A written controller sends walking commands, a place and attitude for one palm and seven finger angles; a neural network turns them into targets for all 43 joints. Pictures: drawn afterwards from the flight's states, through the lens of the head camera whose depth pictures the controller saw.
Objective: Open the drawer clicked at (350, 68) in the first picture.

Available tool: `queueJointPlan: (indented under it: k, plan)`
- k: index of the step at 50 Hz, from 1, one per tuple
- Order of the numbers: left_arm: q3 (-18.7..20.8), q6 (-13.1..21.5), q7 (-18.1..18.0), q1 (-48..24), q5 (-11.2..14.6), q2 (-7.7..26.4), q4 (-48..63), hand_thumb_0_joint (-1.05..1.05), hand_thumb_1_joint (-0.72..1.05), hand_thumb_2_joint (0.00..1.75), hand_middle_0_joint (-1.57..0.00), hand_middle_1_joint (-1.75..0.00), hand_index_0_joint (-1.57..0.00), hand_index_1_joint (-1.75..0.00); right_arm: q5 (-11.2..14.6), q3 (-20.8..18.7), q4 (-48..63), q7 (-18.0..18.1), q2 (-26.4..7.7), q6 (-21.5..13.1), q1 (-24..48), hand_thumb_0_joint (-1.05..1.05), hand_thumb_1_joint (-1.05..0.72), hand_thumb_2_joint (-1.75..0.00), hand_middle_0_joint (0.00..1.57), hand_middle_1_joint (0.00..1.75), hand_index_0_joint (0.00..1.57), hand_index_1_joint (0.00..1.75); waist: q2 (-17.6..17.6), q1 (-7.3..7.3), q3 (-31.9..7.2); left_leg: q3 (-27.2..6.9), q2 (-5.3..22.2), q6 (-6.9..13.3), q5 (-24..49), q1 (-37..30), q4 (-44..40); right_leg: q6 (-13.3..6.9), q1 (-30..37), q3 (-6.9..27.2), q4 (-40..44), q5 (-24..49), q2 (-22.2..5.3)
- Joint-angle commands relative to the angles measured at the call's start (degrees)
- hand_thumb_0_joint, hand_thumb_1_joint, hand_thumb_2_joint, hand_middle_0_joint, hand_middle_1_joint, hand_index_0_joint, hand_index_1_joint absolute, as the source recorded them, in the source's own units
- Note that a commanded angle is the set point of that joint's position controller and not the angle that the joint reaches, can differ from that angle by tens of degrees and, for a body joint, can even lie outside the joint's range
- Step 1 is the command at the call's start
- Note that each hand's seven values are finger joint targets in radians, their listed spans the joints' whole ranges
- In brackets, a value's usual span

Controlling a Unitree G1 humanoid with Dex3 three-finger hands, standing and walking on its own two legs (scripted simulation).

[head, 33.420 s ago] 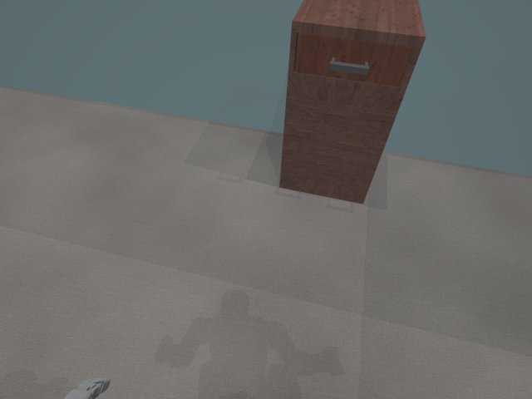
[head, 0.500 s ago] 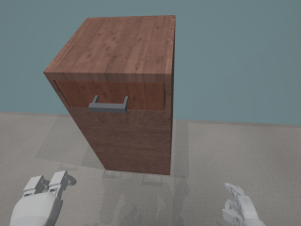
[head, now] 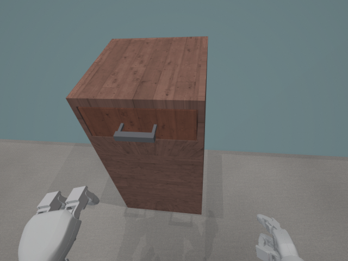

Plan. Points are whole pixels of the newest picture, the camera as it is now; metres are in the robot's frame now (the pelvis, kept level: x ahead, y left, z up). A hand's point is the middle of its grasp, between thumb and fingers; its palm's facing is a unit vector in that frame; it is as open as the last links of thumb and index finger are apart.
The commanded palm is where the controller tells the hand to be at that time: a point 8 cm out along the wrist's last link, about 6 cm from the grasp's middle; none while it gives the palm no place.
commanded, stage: lift the hand off the handle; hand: left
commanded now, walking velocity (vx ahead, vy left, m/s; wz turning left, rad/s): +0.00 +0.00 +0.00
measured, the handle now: (136, 131) +0.50 +0.21 -0.02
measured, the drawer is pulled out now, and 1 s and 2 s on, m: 0.00 0.00 0.00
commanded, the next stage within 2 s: draw the hand back to the body in 0.34 s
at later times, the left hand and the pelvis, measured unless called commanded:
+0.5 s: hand (57, 234) +0.14 +0.23 +0.11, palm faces +0.05 -0.16 -0.99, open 13.8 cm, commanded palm +0.10 +0.22 +0.18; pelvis -0.01 +0.00 +0.02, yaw +0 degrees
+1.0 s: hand (38, 225) +0.14 +0.25 +0.13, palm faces +0.06 -0.14 -0.99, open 13.8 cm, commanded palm +0.10 +0.25 +0.19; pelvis -0.02 +0.01 +0.03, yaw +1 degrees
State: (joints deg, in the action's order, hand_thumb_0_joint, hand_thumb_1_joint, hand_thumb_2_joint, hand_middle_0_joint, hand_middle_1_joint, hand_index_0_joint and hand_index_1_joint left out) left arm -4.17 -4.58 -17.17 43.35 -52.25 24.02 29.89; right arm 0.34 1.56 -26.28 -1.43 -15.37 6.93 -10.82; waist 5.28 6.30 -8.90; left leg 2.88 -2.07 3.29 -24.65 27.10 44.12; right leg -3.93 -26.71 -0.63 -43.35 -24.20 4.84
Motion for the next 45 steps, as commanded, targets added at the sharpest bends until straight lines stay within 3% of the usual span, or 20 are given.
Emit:
queueJointPlan:
  k: [1,4,6,9,13,14,16,19,20,24,26,29,30,32,34,37,39,43,44,45]
  plan:
    - [8.7,0.1,-2.5,0.7,-1.5,9.8,13.5,0.0,-0.5,0.3,-0.3,-1.2,-0.3,-1.2,0.2,-1.2,10.3,-0.2,-4.7,-3.4,8.3,0.0,-0.9,-0.9,0.2,0.3,0.2,0.3,-4.3,0.63,-3.1,-4.7,3.1,-1.8,23.8,-9.8,-4.4,2.3,-0.2,5.3,8.2,16.4,-3.7]
    - [10.1,-0.6,-2.3,1.8,-1.5,10.6,15.1,0.0,-0.5,0.3,-0.3,-1.2,-0.3,-1.2,0.6,-1.0,10.8,-0.5,-5.0,-3.4,9.8,0.0,-0.9,-0.9,0.2,0.3,0.2,0.3,-1.8,1.12,-3.0,-5.0,3.2,-2.4,24.9,-11.7,-4.8,1.9,0.3,6.8,9.4,16.3,-3.4]
    - [8.4,-1.3,-1.4,0.0,-0.3,8.9,17.2,0.0,-0.5,0.3,-0.3,-1.2,-0.3,-1.2,0.8,-1.3,10.4,-0.7,-4.9,-3.0,9.0,0.0,-0.9,-0.9,0.2,0.3,0.2,0.3,-0.5,0.48,-2.7,-5.1,3.7,-2.2,25.7,-12.4,-5.7,2.3,1.4,4.4,9.4,16.4,-3.7]
    - [7.7,-3.4,1.2,-2.0,1.3,8.5,17.6,0.0,-0.5,0.3,-0.3,-1.2,-0.3,-1.2,1.2,-1.1,10.6,-0.3,-4.9,-2.7,11.0,0.0,-0.9,-0.9,0.2,0.3,0.2,0.3,-3.5,-0.26,-0.7,-5.3,3.6,-1.3,23.4,-12.8,-6.9,2.7,2.7,4.6,11.8,16.5,-3.6]
    - [4.9,-3.9,4.4,-5.2,1.2,7.7,16.6,0.0,-0.5,0.3,-0.3,-1.2,-0.3,-1.2,0.9,-0.5,10.0,0.1,-4.7,-2.2,10.0,0.0,-0.9,-0.9,0.2,0.3,0.2,0.3,-5.3,-0.11,1.4,-4.7,4.0,-1.0,22.0,-13.1,-9.5,3.3,4.3,2.2,12.9,15.3,-3.9]
    - [6.0,-4.3,5.0,-4.5,1.2,8.4,15.7,0.0,-0.5,0.3,-0.3,-1.2,-0.3,-1.2,1.4,-0.4,10.4,-0.1,-4.6,-2.4,11.5,0.0,-0.9,-0.9,0.2,0.3,0.2,0.3,-6.0,0.13,1.6,-4.9,4.0,-1.2,21.7,-13.7,-9.7,2.9,4.2,3.9,13.8,14.7,-3.5]
    - [6.4,-3.9,5.9,-5.5,1.4,8.8,13.7,0.0,-0.5,0.3,-0.3,-1.2,-0.3,-1.2,1.2,0.0,9.4,0.0,-4.5,-1.7,10.5,0.0,-0.9,-0.9,0.2,0.3,0.2,0.3,-6.7,0.13,3.7,-3.9,3.9,-1.3,20.2,-12.3,-11.1,3.2,6.0,2.4,14.2,14.7,-3.8]
    - [8.8,-3.8,5.7,-6.0,0.6,11.0,13.6,0.0,-0.5,0.3,-0.3,-1.2,-0.3,-1.2,1.3,0.6,9.9,0.2,-4.9,-1.7,12.9,0.0,-0.9,-0.9,0.2,0.3,0.2,0.3,-4.1,1.12,2.2,-3.9,3.7,-1.7,20.0,-13.1,-12.0,2.8,8.6,4.4,15.4,15.0,-3.5]
    - [8.6,-3.5,5.6,-6.1,0.0,11.0,13.5,0.0,-0.5,0.3,-0.3,-1.2,-0.3,-1.2,0.9,0.9,9.5,0.1,-4.4,-1.9,11.2,0.0,-0.9,-0.9,0.2,0.3,0.2,0.3,-4.0,1.26,1.4,-3.4,3.7,-1.8,20.7,-13.3,-11.9,2.9,8.8,3.5,15.1,14.8,-4.0]
    - [10.9,-2.6,4.9,-8.4,0.4,12.7,15.3,0.0,-0.5,0.3,-0.3,-1.2,-0.3,-1.2,0.9,0.5,9.5,0.6,-5.3,-2.0,12.8,0.0,-0.9,-0.9,0.2,0.3,0.2,0.3,-1.0,1.13,1.0,-3.9,3.4,-1.8,20.2,-14.9,-12.6,2.4,9.3,5.3,17.3,14.3,-3.5]
    - [9.9,-1.9,4.9,-11.0,0.5,11.6,15.5,0.0,-0.5,0.3,-0.3,-1.2,-0.3,-1.2,0.5,0.2,8.7,1.0,-5.0,-2.2,11.3,0.0,-0.9,-0.9,0.2,0.3,0.2,0.3,0.0,0.54,2.0,-3.8,3.4,-1.7,19.7,-15.8,-12.7,2.3,7.9,4.1,17.9,12.6,-3.6]
    - [9.1,-1.6,5.6,-10.7,1.1,10.4,14.8,0.0,-0.5,0.3,-0.3,-1.2,-0.3,-1.2,0.6,-0.1,8.6,0.9,-5.2,-2.6,12.4,0.0,-0.9,-0.9,0.2,0.3,0.2,0.3,-0.6,0.31,2.7,-4.6,3.2,-1.5,19.6,-17.0,-13.3,2.2,7.3,4.5,19.1,11.6,-3.3]
    - [9.1,-1.4,5.9,-10.7,1.2,10.4,14.0,0.0,-0.5,0.3,-0.3,-1.2,-0.3,-1.2,0.2,-0.1,7.9,0.9,-4.9,-2.6,10.9,0.0,-0.9,-0.9,0.2,0.3,0.2,0.3,-2.9,0.26,2.0,-4.0,3.1,-1.3,19.5,-16.6,-13.4,2.6,8.1,3.3,18.9,11.7,-3.7]
    - [11.2,-1.4,6.2,-10.7,1.4,12.6,12.3,0.0,-0.5,0.3,-0.3,-1.2,-0.3,-1.2,0.3,-0.1,7.8,1.5,-5.4,-2.3,11.5,0.0,-0.9,-0.9,0.2,0.3,0.2,0.3,-4.5,0.62,2.7,-3.8,2.9,-1.4,19.4,-15.4,-14.2,2.8,10.1,3.5,19.2,13.9,-3.8]
    - [12.8,-1.9,6.6,-9.2,1.4,13.2,10.3,0.0,-0.5,0.3,-0.3,-1.2,-0.3,-1.2,0.8,0.2,7.7,1.5,-5.3,-2.3,13.7,0.0,-0.9,-0.9,0.2,0.3,0.2,0.3,-4.6,1.04,3.8,-4.1,2.7,-1.6,18.9,-15.3,-14.8,2.6,10.8,4.8,20.0,14.0,-3.5]
    - [13.4,-1.6,7.1,-10.8,1.8,13.8,10.4,0.0,-0.5,0.3,-0.3,-1.2,-0.3,-1.2,0.7,0.1,7.0,1.8,-5.4,-1.9,12.9,0.0,-0.9,-0.9,0.2,0.3,0.2,0.3,-3.8,1.02,3.2,-3.6,2.5,-1.6,19.7,-14.9,-15.7,2.8,12.7,3.3,19.5,15.5,-4.0]
    - [14.1,-1.8,7.5,-9.9,2.5,13.9,11.7,0.0,-0.5,0.3,-0.3,-1.2,-0.3,-1.2,1.1,0.0,7.7,1.9,-5.8,-2.1,14.4,0.0,-0.9,-0.9,0.2,0.3,0.2,0.3,-0.5,1.18,2.0,-4.0,2.6,-1.7,20.9,-16.6,-15.8,2.6,13.3,4.3,20.0,16.6,-3.6]
    - [13.3,-0.8,8.2,-12.8,3.5,13.9,13.0,0.0,-0.5,0.3,-0.3,-1.2,-0.3,-1.2,0.6,-0.3,7.4,2.6,-6.0,-2.1,12.6,0.0,-0.9,-0.9,0.2,0.3,0.2,0.3,-1.7,0.59,2.1,-3.8,2.6,-1.5,20.9,-17.2,-16.2,2.9,12.5,2.4,20.6,15.5,-4.0]
    - [14.2,-0.7,8.2,-12.1,3.3,14.5,13.2,0.0,-0.5,0.3,-0.3,-1.2,-0.3,-1.2,0.8,-0.3,7.6,2.7,-6.1,-2.5,13.7,0.0,-0.9,-0.9,0.2,0.3,0.2,0.3,-1.6,0.71,1.9,-4.2,2.8,-1.5,21.5,-18.3,-15.7,2.7,12.1,3.7,21.2,15.9,-3.4]
    - [13.2,-0.4,8.4,-12.0,3.1,13.8,13.1,0.0,-0.5,0.3,-0.3,-1.2,-0.3,-1.2,0.5,0.0,7.4,2.6,-5.8,-2.6,12.4,0.0,-0.9,-0.9,0.2,0.3,0.2,0.3,-1.8,0.66,2.0,-3.8,2.8,-1.6,21.7,-18.0,-15.9,2.9,12.0,2.3,20.9,15.4,-4.0]
